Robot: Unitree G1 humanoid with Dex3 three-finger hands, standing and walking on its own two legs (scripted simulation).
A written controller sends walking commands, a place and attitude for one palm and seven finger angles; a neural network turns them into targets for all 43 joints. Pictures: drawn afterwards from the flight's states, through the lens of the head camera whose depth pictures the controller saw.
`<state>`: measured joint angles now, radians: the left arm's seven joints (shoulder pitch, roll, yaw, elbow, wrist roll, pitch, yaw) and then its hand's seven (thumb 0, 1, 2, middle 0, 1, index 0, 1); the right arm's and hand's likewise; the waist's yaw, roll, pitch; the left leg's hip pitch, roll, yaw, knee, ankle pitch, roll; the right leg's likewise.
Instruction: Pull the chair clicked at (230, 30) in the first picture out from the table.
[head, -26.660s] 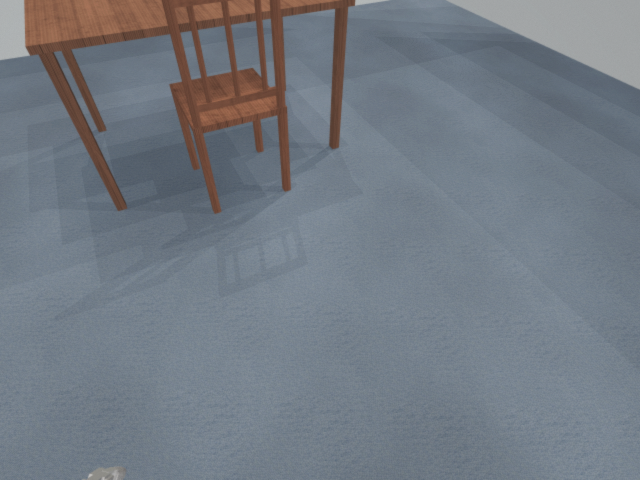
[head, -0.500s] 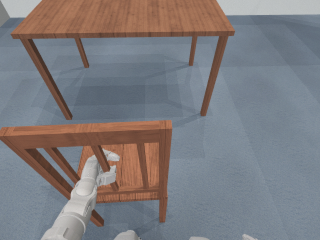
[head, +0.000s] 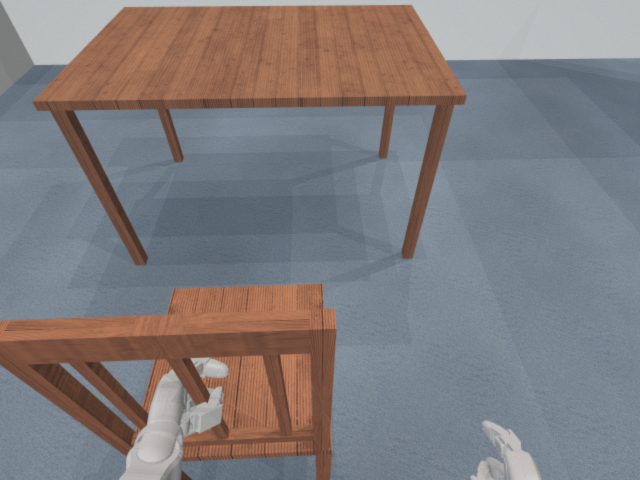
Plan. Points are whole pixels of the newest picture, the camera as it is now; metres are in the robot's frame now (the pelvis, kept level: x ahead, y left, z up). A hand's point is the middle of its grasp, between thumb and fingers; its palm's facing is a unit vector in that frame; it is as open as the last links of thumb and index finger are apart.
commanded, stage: stop walking, hand still on the chair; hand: left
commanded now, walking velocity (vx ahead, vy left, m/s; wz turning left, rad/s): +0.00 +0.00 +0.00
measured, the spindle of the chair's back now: (203, 400) +0.25 +0.19 -0.09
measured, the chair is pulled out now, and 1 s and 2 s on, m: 0.62 0.62 0.62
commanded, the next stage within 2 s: open the thumb and straighten the fingers in 0.10 s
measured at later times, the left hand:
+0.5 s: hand (212, 400) +0.24 +0.17 -0.07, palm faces +0.06 -0.98 -0.20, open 9.5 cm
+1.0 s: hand (205, 407) +0.23 +0.17 -0.07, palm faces +0.09 -0.97 -0.22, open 17.2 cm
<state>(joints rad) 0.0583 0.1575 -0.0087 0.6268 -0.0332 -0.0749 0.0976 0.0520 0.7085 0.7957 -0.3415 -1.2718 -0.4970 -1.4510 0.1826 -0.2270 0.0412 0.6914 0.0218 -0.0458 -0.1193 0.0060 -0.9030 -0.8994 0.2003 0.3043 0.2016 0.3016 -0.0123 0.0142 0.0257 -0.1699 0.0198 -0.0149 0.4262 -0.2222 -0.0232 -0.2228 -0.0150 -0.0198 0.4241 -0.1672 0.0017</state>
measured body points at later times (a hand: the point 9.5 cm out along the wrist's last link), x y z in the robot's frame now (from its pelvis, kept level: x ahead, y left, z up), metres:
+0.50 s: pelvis +0.01 +0.01 -0.02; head +0.03 -0.01 +0.42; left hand +0.23 +0.22 -0.05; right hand +0.17 -0.24 -0.11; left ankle +0.01 +0.14 -0.74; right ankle +0.04 -0.12 -0.74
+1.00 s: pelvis +0.04 +0.01 -0.05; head +0.07 -0.01 +0.40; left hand +0.22 +0.22 -0.05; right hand +0.21 -0.23 -0.13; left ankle +0.01 +0.14 -0.74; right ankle +0.04 -0.12 -0.74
